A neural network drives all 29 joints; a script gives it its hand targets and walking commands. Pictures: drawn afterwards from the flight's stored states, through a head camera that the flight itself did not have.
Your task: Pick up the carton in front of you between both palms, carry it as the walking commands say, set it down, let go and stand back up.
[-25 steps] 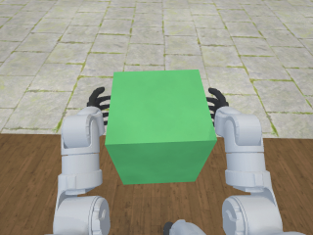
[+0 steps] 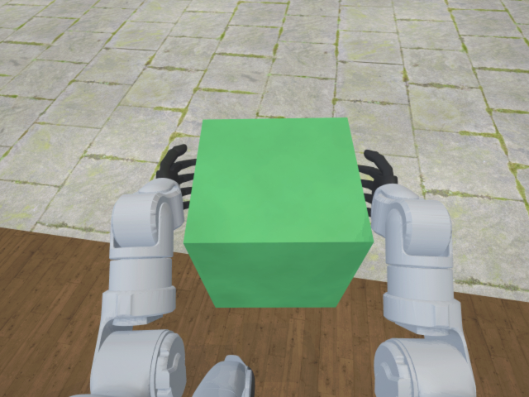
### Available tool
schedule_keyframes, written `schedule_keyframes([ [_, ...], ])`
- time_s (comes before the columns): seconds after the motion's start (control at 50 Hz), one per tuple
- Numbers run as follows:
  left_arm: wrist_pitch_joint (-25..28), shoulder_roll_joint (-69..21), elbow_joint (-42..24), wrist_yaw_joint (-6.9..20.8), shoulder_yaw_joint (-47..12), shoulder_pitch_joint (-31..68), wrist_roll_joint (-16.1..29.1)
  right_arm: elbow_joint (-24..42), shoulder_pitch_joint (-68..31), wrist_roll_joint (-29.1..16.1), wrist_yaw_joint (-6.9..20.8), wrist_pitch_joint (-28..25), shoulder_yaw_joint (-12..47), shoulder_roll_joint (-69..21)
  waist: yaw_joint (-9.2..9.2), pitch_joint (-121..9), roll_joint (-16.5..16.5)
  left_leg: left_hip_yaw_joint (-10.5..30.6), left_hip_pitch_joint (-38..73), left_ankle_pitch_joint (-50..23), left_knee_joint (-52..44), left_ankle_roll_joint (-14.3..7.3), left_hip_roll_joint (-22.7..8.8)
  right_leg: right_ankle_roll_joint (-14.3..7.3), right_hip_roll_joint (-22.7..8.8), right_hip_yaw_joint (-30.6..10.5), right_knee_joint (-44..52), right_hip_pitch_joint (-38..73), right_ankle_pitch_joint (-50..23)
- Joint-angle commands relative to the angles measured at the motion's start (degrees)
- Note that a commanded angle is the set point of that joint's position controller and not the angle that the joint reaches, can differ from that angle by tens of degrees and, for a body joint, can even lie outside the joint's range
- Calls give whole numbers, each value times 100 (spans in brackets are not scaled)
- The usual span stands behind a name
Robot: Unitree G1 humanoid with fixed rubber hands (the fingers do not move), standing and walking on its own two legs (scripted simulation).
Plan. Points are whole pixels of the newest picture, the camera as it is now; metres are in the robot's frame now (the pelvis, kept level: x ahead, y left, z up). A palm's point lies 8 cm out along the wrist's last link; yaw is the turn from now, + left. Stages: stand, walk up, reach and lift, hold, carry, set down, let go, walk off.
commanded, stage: carry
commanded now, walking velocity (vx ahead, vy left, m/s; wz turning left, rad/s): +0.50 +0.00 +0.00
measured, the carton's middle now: (275, 221) +0.36 +0.03 +0.04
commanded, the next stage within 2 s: none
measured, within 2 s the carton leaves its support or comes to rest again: neither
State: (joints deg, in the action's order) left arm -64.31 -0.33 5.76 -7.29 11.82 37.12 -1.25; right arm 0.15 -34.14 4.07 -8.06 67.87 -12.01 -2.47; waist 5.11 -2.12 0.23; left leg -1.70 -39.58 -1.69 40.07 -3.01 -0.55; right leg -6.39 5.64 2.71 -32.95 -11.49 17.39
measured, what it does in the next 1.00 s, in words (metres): goes down: left foot 0.05 m lower, then right foot 0.06 m lower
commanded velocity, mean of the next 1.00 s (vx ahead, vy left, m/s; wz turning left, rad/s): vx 0.50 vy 0.00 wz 0.00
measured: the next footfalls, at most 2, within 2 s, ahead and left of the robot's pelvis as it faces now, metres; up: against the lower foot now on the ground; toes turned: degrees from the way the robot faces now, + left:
left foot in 0.12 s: +0.24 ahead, +0.06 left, -0.05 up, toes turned +0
right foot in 0.66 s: +0.57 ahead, -0.04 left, -0.11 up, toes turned +0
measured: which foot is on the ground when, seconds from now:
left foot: up 0.00-0.10, down 0.12-0.66, up 0.68-1.00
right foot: down 0.00-0.12, up 0.14-0.64, down 0.66-1.00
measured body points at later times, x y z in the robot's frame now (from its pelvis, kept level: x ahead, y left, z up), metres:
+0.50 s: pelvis +0.30 +0.03 -0.05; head +0.34 +0.04 +0.40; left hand +0.68 +0.16 +0.04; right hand +0.66 -0.14 +0.05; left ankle +0.21 +0.06 -0.77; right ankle +0.43 -0.12 -0.73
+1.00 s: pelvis +0.60 -0.01 -0.10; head +0.65 -0.02 +0.35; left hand +0.96 +0.18 -0.01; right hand +0.98 -0.12 -0.02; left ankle +0.71 +0.16 -0.76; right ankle +0.54 -0.04 -0.83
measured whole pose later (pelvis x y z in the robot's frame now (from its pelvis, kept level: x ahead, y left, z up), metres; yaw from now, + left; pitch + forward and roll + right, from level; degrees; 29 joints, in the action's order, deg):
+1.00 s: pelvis +0.60 -0.01 -0.10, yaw +1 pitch +6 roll +2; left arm -64.8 0.0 7.7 -7.4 12.1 36.4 -1.4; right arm -3.7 -34.6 4.1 -8.0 67.7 -11.6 -2.4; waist 4.4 -0.8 -0.5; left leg 0.0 -44.4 9.3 56.9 -1.8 -3.0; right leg -7.0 4.8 4.1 -30.6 -15.1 11.4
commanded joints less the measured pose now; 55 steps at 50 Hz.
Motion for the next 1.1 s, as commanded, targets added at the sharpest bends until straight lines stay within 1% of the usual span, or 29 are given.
schedule_keyframes([
  [0.0,-162,-5996,-342,1548,-3836,3523,2567,107,-3700,-1837,976,-193,3691,-5358,262,-2086,-522,-457,230,-1037,-1270,-160,413,-172,-999,-878,-302,2101,-4569],
  [0.04,-170,-5971,-30,1574,-3804,3481,2567,-151,-3598,-1724,1022,-141,3500,-5152,7,-2126,-530,-524,1532,-1410,-1724,-296,471,-35,-973,-690,-1017,1510,-4640],
  [0.06,-172,-5988,118,1591,-3798,3564,2584,-284,-3556,-1669,1051,-129,3392,-5072,-292,-2244,-462,-496,2443,-1638,-2047,-339,346,125,-921,-472,-1757,1078,-4524],
  [0.08,-162,-5987,228,1604,-3761,3675,2560,-365,-3546,-1640,1093,-116,3273,-4984,-592,-2359,-258,-130,3618,-2025,-1863,-356,-83,285,-757,-323,-2708,130,-3369],
  [0.1,-169,-6031,357,1614,-3669,3724,2505,-486,-3634,-1657,1144,-84,3142,-4888,-565,-2548,483,886,4876,-4240,-816,-428,-1119,340,-401,-188,-3658,-1287,323],
  [0.12,-258,-6025,528,1589,-3570,3945,2491,-791,-3751,-1604,1159,-59,2982,-4849,-727,-3013,1434,2662,6093,-5137,-290,-1282,-2218,609,35,-336,-4862,-2658,2180],
  [0.14,-303,-6060,534,1547,-3468,4054,2481,-862,-3804,-1661,1172,-61,2959,-4809,-956,-3434,1401,3621,6420,-2631,-597,-1963,-2508,572,-146,-581,-5636,-3510,2185],
  [0.16,-290,-6153,302,1506,-3474,4253,2492,-732,-3945,-1873,1222,-84,3131,-5186,-890,-3242,851,3792,5700,-101,-1181,-1984,-2131,395,-357,-689,-5450,-3749,1764],
  [0.18,-264,-6295,42,1457,-3496,4522,2487,-402,-4381,-2146,1283,-118,3322,-5621,-764,-2786,267,3450,4777,844,-1515,-1729,-1732,358,-499,-612,-4986,-3587,1311],
  [0.2,-240,-6380,-90,1394,-3454,4601,2430,-105,-4846,-2415,1330,-129,3506,-5936,-645,-2459,44,3018,4102,727,-1632,-1478,-1541,371,-638,-603,-4448,-3326,1031],
  [0.26,-180,-6466,-128,1228,-3393,4107,2178,155,-5075,-2890,1410,-173,3764,-6347,-573,-2299,334,2102,3217,1,-1811,-957,-1191,473,-753,-363,-3473,-2622,495],
  [0.32,-99,-6509,-103,1145,-3456,3661,2004,126,-4700,-2939,1462,-246,3791,-6413,-731,-2516,549,1567,4076,-2196,-1368,-753,-1008,579,-785,-262,-2887,-3204,-250],
  [0.38,-33,-6450,-253,1099,-3575,3508,1887,213,-4521,-2913,1504,-320,3857,-6386,-886,-2586,614,1246,4736,-3186,-1084,-586,-829,552,-703,-145,-2357,-3608,-958],
  [0.52,-163,-5859,-516,1057,-3697,3421,1776,277,-4155,-2815,1481,-276,3947,-5882,-1219,-2167,541,771,4907,-2756,-498,-457,-323,281,-196,408,261,-2846,-2824],
  [0.56,-246,-5619,-265,1094,-3564,3238,1671,25,-4078,-2778,1490,-232,3908,-5758,-1083,-2083,512,600,4405,-2408,9,-399,-301,148,-144,417,872,-1865,-3398],
  [0.6,-309,-5409,-13,1140,-3372,3145,1594,-254,-4075,-2772,1504,-193,3839,-5688,-654,-2268,514,333,3769,-2389,1183,-239,-253,29,-271,377,1357,-416,-3682],
  [0.62,-336,-5321,87,1173,-3246,3103,1562,-366,-4179,-2765,1507,-180,3790,-5653,-325,-2439,369,193,2831,-1351,2198,-120,-155,-7,-721,7,1281,783,-3956],
  [0.64,-365,-5243,250,1214,-3087,3144,1533,-472,-4311,-2733,1509,-161,3671,-5642,-476,-2635,-464,70,1394,2456,3099,-84,167,-9,-1753,-1020,50,2024,-6253],
  [0.66,-383,-5048,501,1221,-2953,3299,1475,-718,-4442,-2728,1483,-66,3629,-5774,-257,-3063,-1453,177,-70,4070,4268,220,610,-889,-2889,-2891,-373,3430,-7127],
  [0.68,-382,-5097,604,1245,-2913,3345,1581,-670,-4627,-2743,1431,-39,3566,-5776,-43,-3463,-1500,471,-878,4023,5098,147,474,-1653,-3118,-3743,-101,3835,-4869],
  [0.7,-350,-5524,470,1302,-3058,3481,1832,-439,-4851,-2701,1384,-53,3575,-5798,-27,-3344,-927,552,-1092,3625,4968,1,243,-1632,-2742,-3843,481,3139,-2187],
  [0.72,-324,-5933,129,1357,-3269,3983,2074,-235,-5098,-2661,1339,-83,3535,-5907,-175,-2884,-310,495,-896,3150,4485,-22,91,-1281,-2352,-3484,804,2174,-1232],
  [0.74,-313,-6258,-208,1399,-3452,4466,2323,-80,-5137,-2609,1282,-111,3497,-5993,-317,-2545,16,483,-584,2854,3970,-4,-18,-1040,-2188,-3057,931,1392,-1367],
  [0.76,-300,-6459,-400,1425,-3559,4742,2532,21,-5026,-2540,1216,-132,3460,-6049,-395,-2370,104,453,-194,2730,3505,33,-126,-850,-2057,-2680,1056,800,-1448],
  [0.8,-253,-6636,-540,1458,-3672,4735,2739,7,-4686,-2417,1117,-173,3451,-6102,-380,-2375,-174,285,52,2425,3009,108,-150,-630,-1876,-2288,1138,562,-1884],
  [0.86,-192,-6656,-476,1512,-3686,4303,2741,-73,-4186,-2212,1038,-261,3513,-6103,-241,-2521,-461,144,-524,1694,2394,162,-218,-420,-1730,-1756,771,1382,-4031],
  [0.9,-144,-6631,-480,1558,-3726,4120,2719,-17,-4069,-2107,1012,-324,3586,-6074,-135,-2591,-588,3,-875,1269,2084,160,-172,-276,-1613,-1511,576,1922,-5015],
  [1.0,-92,-6376,-748,1571,-3889,4029,2717,363,-4157,-2028,944,-367,3796,-5826,66,-2357,-534,-250,-1117,516,939,79,62,-175,-1289,-1218,363,2465,-5162],
  [1.08,-152,-6038,-442,1557,-3826,3580,2587,162,-3773,-1882,960,-228,3747,-5443,249,-2018,-530,-643,-140,-517,-895,-73,421,-124,-1066,-859,157,2314,-5161],
])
